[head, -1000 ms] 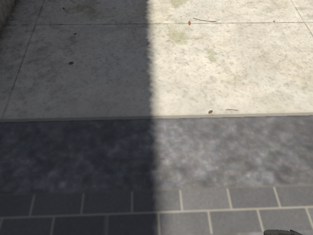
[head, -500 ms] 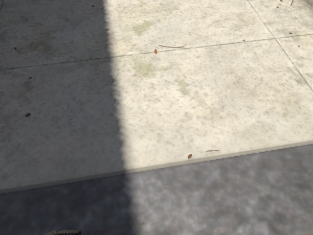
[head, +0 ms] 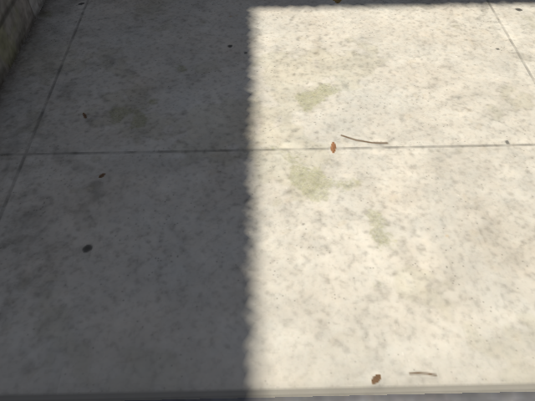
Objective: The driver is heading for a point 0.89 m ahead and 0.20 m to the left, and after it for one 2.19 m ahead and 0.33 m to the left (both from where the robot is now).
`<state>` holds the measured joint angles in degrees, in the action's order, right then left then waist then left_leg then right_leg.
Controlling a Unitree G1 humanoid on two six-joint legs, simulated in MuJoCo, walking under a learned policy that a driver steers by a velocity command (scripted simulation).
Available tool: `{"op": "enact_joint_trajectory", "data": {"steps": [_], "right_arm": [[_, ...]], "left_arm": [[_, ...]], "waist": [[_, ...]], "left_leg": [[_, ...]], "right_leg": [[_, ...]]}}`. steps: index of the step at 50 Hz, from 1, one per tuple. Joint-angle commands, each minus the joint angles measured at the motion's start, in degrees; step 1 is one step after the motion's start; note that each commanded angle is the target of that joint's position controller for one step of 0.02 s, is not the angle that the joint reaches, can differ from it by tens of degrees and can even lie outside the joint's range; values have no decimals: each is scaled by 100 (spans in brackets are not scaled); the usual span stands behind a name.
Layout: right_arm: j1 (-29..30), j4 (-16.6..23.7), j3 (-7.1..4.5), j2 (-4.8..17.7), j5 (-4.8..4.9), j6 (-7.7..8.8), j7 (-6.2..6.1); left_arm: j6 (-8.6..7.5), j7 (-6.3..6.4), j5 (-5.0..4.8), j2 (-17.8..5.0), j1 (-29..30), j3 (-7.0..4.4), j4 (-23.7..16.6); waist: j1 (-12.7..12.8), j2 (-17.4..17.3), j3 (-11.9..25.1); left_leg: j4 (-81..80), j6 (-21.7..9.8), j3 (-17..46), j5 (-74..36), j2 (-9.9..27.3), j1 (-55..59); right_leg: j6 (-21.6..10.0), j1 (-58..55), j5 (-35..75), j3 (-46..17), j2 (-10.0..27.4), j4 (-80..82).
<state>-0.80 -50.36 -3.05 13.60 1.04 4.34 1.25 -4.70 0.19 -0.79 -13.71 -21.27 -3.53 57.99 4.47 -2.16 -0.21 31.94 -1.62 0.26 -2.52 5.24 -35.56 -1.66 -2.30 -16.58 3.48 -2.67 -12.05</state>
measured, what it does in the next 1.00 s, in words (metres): walks ahead: left foot, then right foot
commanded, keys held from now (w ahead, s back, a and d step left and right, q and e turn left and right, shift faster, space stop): w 0.68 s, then w+q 0.32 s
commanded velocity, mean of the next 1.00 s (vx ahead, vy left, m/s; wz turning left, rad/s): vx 0.50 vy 0.00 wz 0.09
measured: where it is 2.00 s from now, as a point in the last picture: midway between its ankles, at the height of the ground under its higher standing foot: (241, 192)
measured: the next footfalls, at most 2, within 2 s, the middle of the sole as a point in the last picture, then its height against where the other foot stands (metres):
left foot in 0.08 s outside the picture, level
right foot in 0.64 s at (343, 379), level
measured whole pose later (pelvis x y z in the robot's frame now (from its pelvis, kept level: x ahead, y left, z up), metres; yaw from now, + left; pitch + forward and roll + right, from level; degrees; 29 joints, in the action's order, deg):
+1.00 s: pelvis +0.57 -0.02 +0.01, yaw +7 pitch +1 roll -2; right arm -8.4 -52.5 -4.8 14.8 1.2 2.9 0.4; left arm -5.9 0.6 1.0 -13.2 -17.8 -3.6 57.1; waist 2.6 -2.0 0.1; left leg 45.5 -2.1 4.0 -3.4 6.4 -41.4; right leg -2.6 -0.1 -13.1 10.5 -2.6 -11.8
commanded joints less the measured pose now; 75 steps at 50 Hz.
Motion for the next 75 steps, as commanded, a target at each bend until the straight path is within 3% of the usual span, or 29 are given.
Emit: {"op": "enact_joint_trajectory", "data": {"steps": [1,4,5,6,7,10,15,21,27,29,31,32,33,34,35,37,39,42,49,54,57,59,60,61,62,63,66,69,75], "right_arm": [[555,506,-85,510,28,138,92],[-1427,-66,-393,1114,-30,160,42],[-2322,-225,-532,1684,-147,141,-5],[-2508,-299,-462,1559,-88,116,26],[-2192,-254,-333,1141,-28,128,22],[-1000,-16,-164,617,-145,157,35],[-1267,-212,-188,778,-144,213,-36],[-1809,-400,-178,852,-73,153,-165],[-2319,-685,-236,948,-14,6,-203],[-2213,-685,-276,1026,-3,-47,-223],[-1967,-622,-263,1005,7,-101,-226],[-1968,-516,-180,830,-55,-105,-226],[-2651,-436,30,135,-111,17,-159],[-2488,-515,-4,362,-21,177,-112],[-1942,-369,-129,803,167,263,-88],[-1401,-278,-171,792,151,228,-161],[-1672,-366,-208,562,101,22,-204],[-1590,-305,-219,405,88,-132,-221],[-448,131,-179,286,-5,-89,-38],[274,615,-97,215,6,-104,144],[-15,781,-207,470,19,-126,242],[-1406,520,-476,971,57,-135,206],[-2281,344,-675,1501,36,-186,71],[-2158,362,-713,1937,81,-152,40],[-2434,448,-570,1509,1,-107,39],[-2221,443,-491,1201,-38,-52,25],[-1169,752,-324,710,-71,6,5],[-1199,816,-356,925,-34,15,-94],[-1723,762,-415,1106,12,-69,-217]], "left_arm": [[49,55,-31,-1005,-176,-227,-80],[115,69,-7,-863,121,-162,-201],[50,35,75,-384,-361,-9,-334],[-95,-13,50,-110,-552,97,-267],[-196,-44,-117,-711,-4,-65,-354],[-180,39,-73,-753,660,-155,-507],[54,80,11,-471,800,-164,-598],[-3,-26,22,-312,1951,-96,-941],[-76,-218,-41,-370,2741,-21,-1285],[-107,-260,-50,-529,2508,-68,-1276],[-119,-233,-16,-888,1290,-265,-927],[-114,-183,44,-1251,198,-397,-647],[-80,-158,90,-1821,-469,-529,-492],[-61,-167,39,-1364,-500,-372,-484],[-76,-144,11,-1052,40,-276,-572],[-112,-140,87,-627,912,-141,-742],[-176,-166,172,-416,1151,-82,-690],[-233,-97,197,-633,964,-142,-546],[-201,99,159,-788,654,-155,-451],[5,137,63,-931,151,-218,-284],[135,197,7,-1174,372,-291,-406],[213,232,-13,-1266,595,-299,-509],[156,228,57,-1161,566,-247,-637],[-43,81,208,-201,3,34,-891],[-320,-20,-41,-637,662,-32,-1025],[-454,-65,-222,-836,1190,-88,-1200],[-395,9,45,-903,1145,-185,-1136],[-188,39,133,-730,1177,-182,-1252],[-192,-23,101,-477,2424,-52,-1692]], "waist": [[-173,661,-384],[-1136,581,851],[-1121,-480,1814],[-1043,-1330,2348],[-1096,-896,1687],[-602,-195,305],[-375,-145,-24],[-685,-119,-261],[-864,-136,-517],[-655,-250,-356],[8,-295,382],[385,31,1178],[155,1445,2041],[243,1549,2376],[205,1226,1456],[-125,526,463],[-458,762,204],[-546,645,-38],[-255,464,-357],[-35,380,-598],[-389,706,-205],[-1185,733,563],[-1506,100,1131],[-744,-1235,1587],[-1144,-620,2048],[-1193,-414,1315],[-470,200,458],[-306,147,227],[-789,-209,6]], "left_leg": [[-269,-187,-54,486,-104,-34],[-285,-613,-188,494,-313,2935],[-279,-1351,1934,798,1164,5264],[-1242,-1810,4027,1650,1800,6021],[-1409,-1504,3590,2194,1574,5558],[-1932,-1099,1770,1182,988,3151],[-2501,-1194,978,424,792,2518],[-2597,-945,307,125,529,2800],[-2162,-896,329,-137,953,3895],[-1801,-786,321,-943,1044,4113],[-422,-572,22,-2628,716,3899],[1100,-386,-194,-1771,408,2869],[3450,54,-313,1181,-634,461],[4316,7,545,3522,-795,-332],[4658,-118,652,3283,-435,-875],[4042,-173,431,2320,111,-546],[3570,-182,534,1885,327,120],[3186,-106,618,1353,335,-109],[1121,-42,197,-473,121,-328],[454,-217,-180,182,-12,-804],[430,-497,-687,1100,-474,80],[17,-846,-781,1010,-921,2051],[-208,-1198,489,1040,-229,3819],[-709,-2294,3735,1711,1164,5690],[-1413,-2309,4613,1989,1363,6016],[-1476,-2001,3725,1529,1190,5550],[-1702,-1640,2218,65,604,3251],[-1945,-1632,1786,-397,416,2445],[-1833,-1127,1298,242,-94,1933]], "right_leg": [[-819,-181,2411,-752,1822,-96],[-450,535,4030,-267,1279,-2395],[-84,2593,1999,20,602,-4647],[29,3895,-1677,-635,-83,-5861],[-95,4547,-1570,-1011,291,-6417],[-178,4146,-152,-716,1032,-5703],[16,4068,711,-672,1212,-4636],[118,4080,2305,-409,957,-2690],[-64,4246,1819,-366,775,-1835],[-217,3771,1384,-275,635,-1695],[-470,1981,1326,42,254,-1558],[-774,180,1502,-616,850,-1820],[-1744,-2079,693,-3302,2324,-1442],[-1864,-2264,84,-4599,2554,-605],[-1511,-1538,-107,-3696,2396,-545],[-1135,258,491,-2253,1990,-172],[-935,1140,770,-1506,1719,211],[-982,1374,1334,-859,1698,522],[-686,945,1966,346,1527,693],[-643,-341,2893,647,1908,174],[-478,-604,5547,883,1975,-846],[-240,-99,6148,1040,1731,-2786],[19,1308,4323,1056,1459,-4570],[353,3938,-1414,392,140,-6522],[205,4640,-1689,-820,106,-7027],[41,5081,-1166,-875,412,-6863],[79,4002,-295,-851,950,-5594],[364,3727,-3,-689,955,-4714],[506,3158,2192,-478,411,-2185]]}}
